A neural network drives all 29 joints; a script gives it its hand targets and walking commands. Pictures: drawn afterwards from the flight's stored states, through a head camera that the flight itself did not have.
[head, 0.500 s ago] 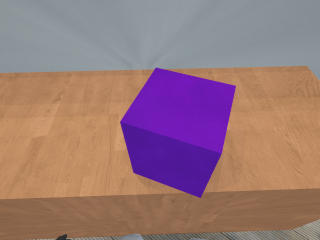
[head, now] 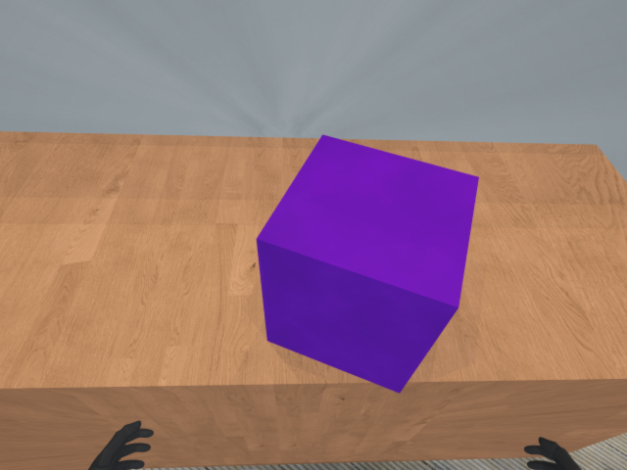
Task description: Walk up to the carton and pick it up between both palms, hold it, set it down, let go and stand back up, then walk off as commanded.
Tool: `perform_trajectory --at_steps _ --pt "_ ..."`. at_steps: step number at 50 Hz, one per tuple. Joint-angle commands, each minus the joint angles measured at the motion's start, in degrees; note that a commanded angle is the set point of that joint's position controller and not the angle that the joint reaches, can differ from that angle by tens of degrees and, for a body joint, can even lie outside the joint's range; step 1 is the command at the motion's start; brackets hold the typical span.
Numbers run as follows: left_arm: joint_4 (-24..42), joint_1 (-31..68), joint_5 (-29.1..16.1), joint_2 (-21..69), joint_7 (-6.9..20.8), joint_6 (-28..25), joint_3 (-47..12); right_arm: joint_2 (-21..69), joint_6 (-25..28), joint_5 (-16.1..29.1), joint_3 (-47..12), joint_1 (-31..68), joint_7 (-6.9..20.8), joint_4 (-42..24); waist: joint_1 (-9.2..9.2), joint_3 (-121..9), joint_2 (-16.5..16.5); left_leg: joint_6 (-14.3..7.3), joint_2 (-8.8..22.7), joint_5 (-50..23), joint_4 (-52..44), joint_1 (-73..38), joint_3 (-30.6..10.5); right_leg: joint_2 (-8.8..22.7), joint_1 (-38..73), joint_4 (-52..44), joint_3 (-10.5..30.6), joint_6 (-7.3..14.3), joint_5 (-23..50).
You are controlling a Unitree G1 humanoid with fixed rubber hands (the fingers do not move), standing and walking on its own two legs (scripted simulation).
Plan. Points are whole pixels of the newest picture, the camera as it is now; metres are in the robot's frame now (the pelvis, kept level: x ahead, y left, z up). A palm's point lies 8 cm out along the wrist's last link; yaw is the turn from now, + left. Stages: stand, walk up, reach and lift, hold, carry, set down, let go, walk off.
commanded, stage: walk up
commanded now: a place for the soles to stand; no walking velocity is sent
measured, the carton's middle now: (362, 267) +0.38 -0.04 +0.03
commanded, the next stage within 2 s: reach and lift in 1.48 s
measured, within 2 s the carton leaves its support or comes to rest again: neither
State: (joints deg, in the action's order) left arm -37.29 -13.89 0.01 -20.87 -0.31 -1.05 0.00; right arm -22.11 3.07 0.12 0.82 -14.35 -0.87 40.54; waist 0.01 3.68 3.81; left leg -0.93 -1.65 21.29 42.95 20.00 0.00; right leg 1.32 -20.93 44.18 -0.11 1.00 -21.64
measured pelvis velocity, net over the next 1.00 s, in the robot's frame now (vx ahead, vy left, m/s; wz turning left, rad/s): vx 0.01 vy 0.01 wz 0.00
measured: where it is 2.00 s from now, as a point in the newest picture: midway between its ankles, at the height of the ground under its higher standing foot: outside the picture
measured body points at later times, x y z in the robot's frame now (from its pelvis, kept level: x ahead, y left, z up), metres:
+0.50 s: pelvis -0.01 +0.01 +0.00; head +0.00 +0.03 +0.45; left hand +0.12 +0.29 -0.11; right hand +0.11 -0.30 -0.07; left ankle +0.02 +0.11 -0.71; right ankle +0.02 -0.12 -0.71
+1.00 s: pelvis +0.01 +0.01 +0.00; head +0.03 +0.02 +0.45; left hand +0.13 +0.29 -0.10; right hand +0.10 -0.30 -0.09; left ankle +0.02 +0.11 -0.71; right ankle +0.02 -0.12 -0.71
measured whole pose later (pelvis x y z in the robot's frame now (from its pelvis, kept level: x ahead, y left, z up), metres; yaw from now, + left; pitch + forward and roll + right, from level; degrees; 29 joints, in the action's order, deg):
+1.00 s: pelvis +0.01 +0.01 +0.00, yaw +0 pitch +0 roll +0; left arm -38.2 -15.6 0.0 -20.9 0.9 -2.0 0.0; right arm -22.1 3.6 -1.0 0.8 -17.4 -0.1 41.8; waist 0.0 2.3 1.8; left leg -1.4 -0.8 21.8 42.8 20.6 -0.3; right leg 0.3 -20.6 42.0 -0.1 0.9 -21.1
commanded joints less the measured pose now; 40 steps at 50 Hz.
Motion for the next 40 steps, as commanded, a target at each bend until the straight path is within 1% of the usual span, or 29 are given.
perform_trajectory --at_steps 1,3,4,5,7,9,10,11,16,17,18,19,20,21,23,24,25,26,27,28,29,31,32,33,34,35,36,37,40 --pt "-1.95 1.33 0.7 -12.62 0.28 -0.6 4.65 -12.18 1.39 -0.29 3.45 1.91 -0.37 -0.47 1.45 -5.9 -4.56 -5.03 7.64 -7.47 -9.57 0.92 -10.38 4.72 4.31 -10.28 7.22 4.23 5.67" --pt "-1.55 3.04 1.05 -11.87 0.44 -0.54 4.48 -13.0 1.41 -0.68 3.54 1.13 -0.35 0.76 0.56 -6.25 -2.24 -4.27 6.66 -4.29 -10.35 1.08 -9.5 5.37 3.88 -11.97 8.82 4.63 1.63" --pt "-0.88 3.28 0.97 -12.83 0.46 -0.64 4.83 -11.99 1.56 -0.83 2.69 1.47 -0.4 0.82 0.98 -6.33 -5.17 -4.91 7.29 -6.79 -10.27 1.42 -11.34 5.03 3.85 -11.46 8.06 4.24 2.21" --pt "-1.87 3.17 1.27 -13.62 0.33 -0.63 4.94 -12.16 1.48 -0.79 3.27 1.7 -0.29 0.73 0.75 -4.96 -3.54 -4.55 7.09 -6.82 -10.18 1.4 -10.88 4.79 2.11 -11.45 7.4 3.77 2.35" --pt "-1.9 2.7 1.27 -12.99 0.4 -0.73 4.83 -13.46 1.49 -0.42 3.36 2.44 -0.3 0.2 0.92 -4.44 -5.13 -4.74 8.43 -6.36 -9.97 3.0 -11.51 4.48 3.23 -12.04 8.16 3.6 4.17" --pt "-1.95 3.77 1.14 -13.26 0.58 -0.42 5.52 -12.91 1.6 -0.98 3.33 1.85 -0.13 0.84 0.15 -5.7 -6.65 -3.88 6.83 -4.01 -10.94 2.56 -10.18 4.93 4.34 -11.24 7.45 3.69 1.75" --pt "-1.69 2.82 1.32 -13.26 0.6 -0.58 5.29 -12.48 1.72 -0.58 3.13 0.4 -0.3 0.59 0.61 -6.6 -2.95 -5.02 7.91 -4.43 -11.12 3.11 -12.6 4.78 5.7 -11.05 7.28 3.64 1.75" --pt "-2.19 2.0 1.8 -13.09 0.38 -0.87 5.16 -11.8 1.59 -0.76 3.3 0.97 -0.19 0.83 0.21 -5.16 -2.66 -3.83 7.31 -7.59 -9.1 1.4 -9.37 5.59 3.25 -13.06 9.08 4.37 3.2" --pt "-2.57 1.88 0.7 -11.72 0.9 -0.36 4.89 -13.52 1.8 -1.16 3.23 1.82 -0.41 0.15 1.1 -6.13 -7.98 -5.05 9.62 -5.29 -13.46 1.57 -14.97 2.97 5.27 -9.02 5.9 3.45 2.18" --pt "-2.94 2.34 1.26 -12.47 0.94 -0.35 4.79 -13.25 1.68 -1.16 3.52 2.18 -0.4 -0.09 1.15 -3.28 -5.31 -5.3 10.54 -4.34 -15.05 5.66 -17.0 2.72 5.57 -7.64 5.37 3.11 3.15" --pt "-2.55 1.03 1.15 -12.0 0.57 -0.46 4.88 -13.99 1.72 -1.28 3.37 3.34 -0.3 0.21 2.22 -5.25 -7.8 -5.35 10.28 -5.5 -13.59 3.38 -16.01 3.02 6.53 -7.76 5.85 3.4 3.98" --pt "-2.9 2.81 1.21 -12.84 0.58 -0.65 5.09 -13.16 1.62 -1.26 3.22 2.88 -0.5 0.34 1.33 -5.53 -8.01 -4.46 8.7 -7.35 -12.11 5.16 -12.97 4.06 8.83 -9.71 6.34 2.99 7.14" --pt "-1.99 3.45 1.12 -12.44 0.71 -0.94 4.95 -12.4 1.54 -0.64 2.98 1.36 -0.51 -0.29 0.03 -5.61 -4.24 -4.35 7.14 -9.77 -10.2 3.44 -11.77 5.37 6.74 -10.81 7.83 4.0 7.43" --pt "-2.86 2.87 1.12 -13.12 0.58 -1.13 4.36 -11.82 1.55 -0.61 2.86 1.58 -0.38 -0.19 0.62 -6.48 -4.66 -3.39 7.4 -12.61 -8.87 0.27 -10.13 6.24 6.03 -12.61 8.15 3.57 8.18" --pt "-2.74 4.59 1.04 -13.03 0.67 -1.35 4.7 -11.41 1.16 -0.62 3.06 1.35 -0.28 0.34 -0.75 -4.16 -3.72 -3.28 5.94 -9.38 -7.97 1.34 -10.08 7.12 3.51 -14.31 9.85 4.59 6.23" --pt "-2.25 4.75 1.25 -13.13 0.65 -1.06 4.03 -12.03 1.24 -0.62 3.08 1.56 -0.18 0.35 -0.78 -6.5 -2.58 -4.06 7.42 -8.79 -9.85 -0.44 -10.46 6.59 3.18 -13.34 8.79 4.01 6.87" --pt "-2.23 4.02 1.4 -13.77 0.6 -0.92 4.7 -12.4 1.26 -0.48 3.39 1.08 -0.23 0.54 -0.01 -7.9 -2.7 -4.6 7.31 -6.94 -10.58 -0.41 -12.3 5.03 5.28 -12.0 6.51 3.72 2.96" --pt "-2.42 3.33 1.95 -14.02 0.41 -0.77 4.84 -12.98 1.34 -0.43 3.06 1.25 -0.01 0.06 0.63 -5.21 -1.65 -4.35 7.97 -6.08 -9.93 2.93 -11.29 5.88 5.26 -13.13 8.55 3.96 3.07" --pt "-2.67 2.25 1.34 -13.03 0.52 -0.73 4.05 -12.7 1.45 -0.72 3.28 1.67 -0.1 0.29 0.45 -8.4 -3.5 -4.38 6.75 -4.28 -10.64 -0.72 -10.78 5.73 4.8 -13.32 7.58 4.18 1.79" --pt "-2.64 4.62 1.38 -13.84 0.74 -0.77 5.06 -13.17 1.31 -1.28 3.39 1.0 -0.01 0.26 0.15 -5.25 -2.15 -3.95 6.51 -3.75 -10.84 1.79 -11.09 5.87 3.2 -14.0 8.15 3.85 -0.25" --pt "-2.33 4.41 1.57 -13.32 0.66 -0.58 4.8 -12.51 1.33 -1.36 3.21 2.21 -0.01 0.8 0.43 -4.53 -6.36 -4.14 7.05 -2.23 -12.08 1.01 -10.97 4.92 2.32 -14.09 8.07 3.58 -0.92" --pt "-2.91 2.43 1.54 -12.95 0.64 -0.86 4.98 -12.62 1.25 -0.93 3.48 1.69 0.14 0.77 0.51 -4.55 -3.15 -4.01 7.36 -3.97 -10.95 2.55 -11.75 5.0 3.23 -13.27 7.57 3.87 1.56" --pt "-3.01 2.72 1.44 -13.76 0.74 -0.86 5.1 -12.64 1.14 -0.81 3.0 1.34 -0.06 1.53 0.99 -2.77 -2.99 -4.38 7.56 -1.8 -12.05 4.47 -12.28 4.75 3.2 -13.41 8.17 3.6 -0.45" --pt "-0.4 1.19 1.89 -14.13 1.12 -1.24 5.85 -13.58 1.52 -1.58 4.21 -1.82 0.41 0.4 -0.12 -6.87 -3.95 -5.9 6.73 12.35 -12.96 0.15 -12.3 3.63 1.67 -13.01 8.56 4.58 -12.22" --pt "-0.95 3.26 2.29 -13.21 1.4 -1.15 5.88 -15.66 1.39 -2.15 5.09 -4.39 0.71 1.6 -2.23 -5.49 -4.72 -6.79 7.74 20.28 -15.95 -0.17 -16.54 2.07 -1.13 -10.42 8.23 4.13 -16.31" --pt "-0.54 2.68 2.76 -13.65 1.42 -1.21 6.11 -17.1 1.44 -2.44 5.56 -3.32 0.68 0.53 -1.11 -2.31 -10.11 -7.92 10.95 25.64 -18.86 1.42 -20.79 0.24 -4.4 -6.8 6.13 3.87 -15.75" --pt "-0.71 1.05 2.13 -13.63 1.51 -1.0 6.17 -18.14 1.42 -2.41 5.61 -3.81 0.56 0.96 -1.13 -0.71 -10.31 -10.0 13.99 28.69 -23.27 -0.94 -25.77 -0.62 -8.05 -2.68 2.01 2.86 -10.01" --pt "-0.93 -0.14 1.8 -11.69 1.34 -1.0 5.18 -16.94 1.56 -2.63 5.61 -1.26 0.7 -0.52 0.02 0.64 -12.1 -11.3 16.27 24.53 -24.1 -0.42 -26.44 -0.48 -7.44 -1.62 0.43 2.15 -8.32" --pt "-2.05 -3.7 2.07 -12.47 1.26 -2.24 6.28 -15.28 1.94 -2.04 5.03 -1.53 0.72 -1.89 2.61 -3.06 -7.7 -8.65 12.83 5.12 -15.9 2.6 -18.05 -0.14 4.59 -7.98 0.52 3.06 -0.98"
